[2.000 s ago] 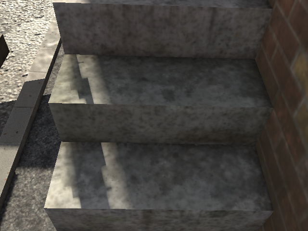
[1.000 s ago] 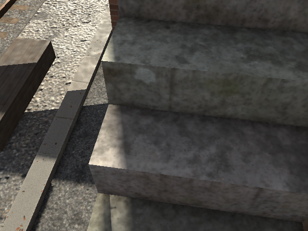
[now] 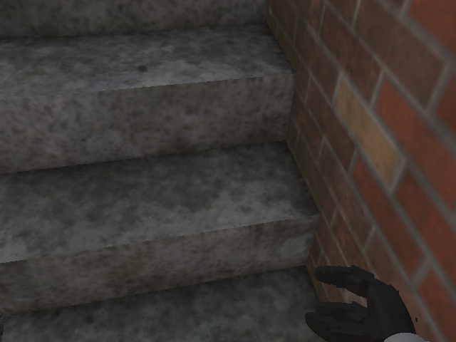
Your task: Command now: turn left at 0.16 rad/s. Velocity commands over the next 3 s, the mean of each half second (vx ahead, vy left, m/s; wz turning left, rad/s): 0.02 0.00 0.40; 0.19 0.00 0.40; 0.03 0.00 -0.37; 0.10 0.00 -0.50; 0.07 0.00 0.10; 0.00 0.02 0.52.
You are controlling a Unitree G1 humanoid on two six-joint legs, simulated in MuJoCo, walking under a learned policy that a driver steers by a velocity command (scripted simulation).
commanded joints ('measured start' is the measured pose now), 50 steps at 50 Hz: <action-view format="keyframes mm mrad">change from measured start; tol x32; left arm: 1 -74 152 61 -120 30 27 -9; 28 286 270 58 -92 210 90 -99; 43 -23 105 -11 -285 -31 16 278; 48 362 203 11 -122 263 3 8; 50 -315 -45 -10 -393 -65 -79 218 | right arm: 1 313 -252 -104 -42 -84 31 0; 6 -7 -107 -34 2 25 -122 -14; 27 600 -147 21 -160 32 84 83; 33 -203 -96 -15 -253 -89 64 19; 50 554 -384 -168 134 -90 5 0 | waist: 1 -185 391 -246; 5 132 -74 69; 26 -45 -220 87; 34 57 201 466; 45 -78 -379 -79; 48 -166 95 -617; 50 -140 15 -222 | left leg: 1 464 335 -991 -755 681 415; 6 139 37 -423 -769 -28 126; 23 313 -147 -352 -235 79 44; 28 -853 -150 -284 1204 -252 -112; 31 -973 98 -246 956 -25 -86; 39 -598 82 -8 1101 -65 13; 45 712 -153 -33 -408 27 15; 48 1637 547 -726 -775 1324 470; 50 1628 519 -399 -778 1704 238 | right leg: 1 -225 31 146 1148 -365 195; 16 -358 -63 125 874 -187 97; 24 333 -288 -94 -792 491 -133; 27 787 -694 57 -104 1157 -493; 32 542 -557 -9 -452 253 -428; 44 245 -340 -308 9 1917 -86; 46 -27 -253 -188 415 1177 -19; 47 -549 -102 -141 1156 -243 38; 48 -744 -136 200 1686 -443 -146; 50 -933 -159 54 1709 -460 -62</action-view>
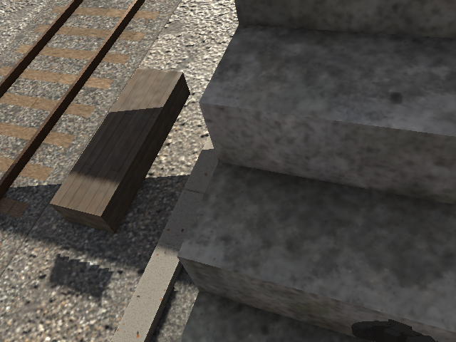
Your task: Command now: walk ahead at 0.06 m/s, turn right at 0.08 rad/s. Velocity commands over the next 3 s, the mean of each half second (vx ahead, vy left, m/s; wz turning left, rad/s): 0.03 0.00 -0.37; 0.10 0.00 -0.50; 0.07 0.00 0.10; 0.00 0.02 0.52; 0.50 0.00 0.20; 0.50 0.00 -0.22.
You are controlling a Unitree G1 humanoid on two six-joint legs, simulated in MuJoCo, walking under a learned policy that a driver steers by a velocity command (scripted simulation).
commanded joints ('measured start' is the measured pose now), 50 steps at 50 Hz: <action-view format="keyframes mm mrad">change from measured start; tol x64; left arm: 1 -50 65 -31 -250 190 -29 -83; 50 -63 -57 -103 -132 57 151 -134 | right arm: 1 861 -167 -31 283 6 -86 16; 13 22 -600 -121 22 -43 -156 8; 50 545 -139 -17 254 -58 -120 -24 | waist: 1 -243 78 -598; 50 -34 86 -14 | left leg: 1 1468 689 -696 -367 1570 114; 6 266 309 -171 -832 448 -133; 13 181 366 -93 -899 538 -118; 23 -223 20 -525 732 102 -220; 33 208 22 -582 -167 -146 -236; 38 831 536 -693 -375 1718 282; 45 580 241 -679 -696 -111 -58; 50 643 295 -672 -780 92 51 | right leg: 1 -878 30 155 814 -869 -69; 17 -440 317 -82 -451 -750 -92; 20 -117 171 813 -1050 -840 -331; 34 -665 294 490 -505 -470 -99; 39 -1133 272 80 763 -739 198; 50 -1294 199 78 506 -29 -149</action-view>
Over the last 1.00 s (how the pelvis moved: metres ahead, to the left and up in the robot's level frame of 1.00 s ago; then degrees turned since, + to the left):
0.18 0.07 0.08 33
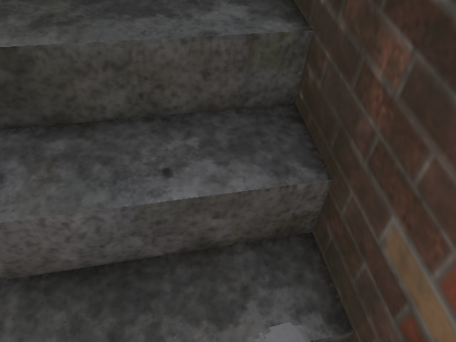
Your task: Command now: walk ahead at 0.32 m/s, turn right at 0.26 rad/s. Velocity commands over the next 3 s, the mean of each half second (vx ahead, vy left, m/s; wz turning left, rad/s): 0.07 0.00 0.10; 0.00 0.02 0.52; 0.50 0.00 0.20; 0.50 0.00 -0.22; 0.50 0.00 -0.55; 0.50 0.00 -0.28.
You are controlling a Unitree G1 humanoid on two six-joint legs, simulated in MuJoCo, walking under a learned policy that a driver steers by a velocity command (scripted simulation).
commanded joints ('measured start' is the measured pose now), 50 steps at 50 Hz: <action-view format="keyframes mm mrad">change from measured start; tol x32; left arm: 1 -157 -89 -44 -107 21 17 -12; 7 -546 -141 -73 -238 -14 55 -20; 12 299 100 72 86 45 19 45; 18 -438 -192 6 63 -31 -131 18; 50 -208 -6 74 -219 19 -50 140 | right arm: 1 97 9 21 68 -23 -14 10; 33 30 -89 -110 76 76 -38 -80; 40 -465 -62 -6 -300 136 -51 -108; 50 -193 -14 -16 -339 66 76 -85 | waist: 1 22 115 114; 9 224 253 -160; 12 264 -191 -477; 16 10 35 -13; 50 -89 306 41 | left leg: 1 291 269 -343 -252 238 280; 6 7 284 -172 -376 852 196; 9 -59 188 -18 -131 1851 152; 10 -166 186 -6 24 1841 100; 12 -444 -24 -150 773 134 -78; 14 -642 35 -257 1300 283 -86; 22 -593 55 -201 1238 45 -133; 32 52 -61 -16 212 57 -25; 35 -301 228 -969 -244 -580 290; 50 -21 24 -553 221 -103 209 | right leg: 1 -448 -87 -68 -82 17 -51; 7 262 -128 -296 -781 -692 -17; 11 1393 -305 110 -1315 401 -263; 12 1302 -575 662 -1726 -43 -409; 14 814 -468 603 -1760 -617 -242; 18 511 -358 48 -1744 -531 -42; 29 761 -490 -248 -1854 -371 25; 31 789 -382 -278 -1592 -667 22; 36 287 -54 56 -178 -254 155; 50 354 -125 -138 -473 -170 79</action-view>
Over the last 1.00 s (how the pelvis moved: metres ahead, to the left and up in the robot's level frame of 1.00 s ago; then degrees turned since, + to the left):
0.04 -0.02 0.07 -31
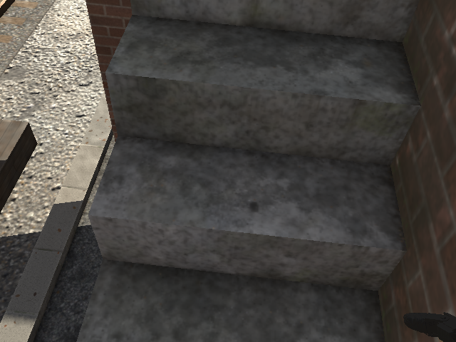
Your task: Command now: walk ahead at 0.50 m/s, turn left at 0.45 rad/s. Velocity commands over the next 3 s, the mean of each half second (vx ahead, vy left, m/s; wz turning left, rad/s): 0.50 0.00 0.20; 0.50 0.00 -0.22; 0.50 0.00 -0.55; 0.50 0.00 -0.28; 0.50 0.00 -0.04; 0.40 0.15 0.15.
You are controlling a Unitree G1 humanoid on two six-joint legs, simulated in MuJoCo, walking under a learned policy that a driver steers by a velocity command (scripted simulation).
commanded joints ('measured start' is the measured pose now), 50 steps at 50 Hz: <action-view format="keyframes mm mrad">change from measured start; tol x64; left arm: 1 142 94 -26 11 58 -49 -91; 50 -172 -10 -45 130 -150 -18 -170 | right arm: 1 14 -13 32 -145 35 -15 58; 50 510 -114 40 474 -168 -109 167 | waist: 1 -93 -5 -159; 50 -12 146 102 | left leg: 1 -60 213 -601 -137 -246 214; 8 -236 123 -145 49 -252 39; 13 -793 29 45 1433 -166 -80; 21 -1085 388 177 982 248 -16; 28 161 84 446 252 -46 59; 32 419 481 -767 -600 -167 170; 50 694 425 311 -811 578 -155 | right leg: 1 -1 17 180 157 28 3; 9 621 -125 0 -1265 361 -64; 15 768 -617 824 -1494 -495 -527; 24 310 -306 23 -1628 228 -341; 29 576 -283 -180 -990 1716 -223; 31 1 -60 -108 -337 234 -129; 34 -317 42 291 716 272 -178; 50 -1102 109 24 747 382 -283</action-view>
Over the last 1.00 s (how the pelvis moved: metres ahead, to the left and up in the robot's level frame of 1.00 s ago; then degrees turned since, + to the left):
0.02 -0.02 0.13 18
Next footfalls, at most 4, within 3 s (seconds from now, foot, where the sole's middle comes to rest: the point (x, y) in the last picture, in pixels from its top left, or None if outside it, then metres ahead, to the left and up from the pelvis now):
0.20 right None -0.07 -0.22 -0.90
0.58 left None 0.18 0.15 -0.71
1.20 right None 0.39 0.01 -0.52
1.42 left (125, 310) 0.49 0.22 -0.52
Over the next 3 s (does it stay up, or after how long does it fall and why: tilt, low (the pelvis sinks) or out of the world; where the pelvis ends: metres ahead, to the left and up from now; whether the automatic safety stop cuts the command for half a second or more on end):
stays up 1.00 -0.12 0.72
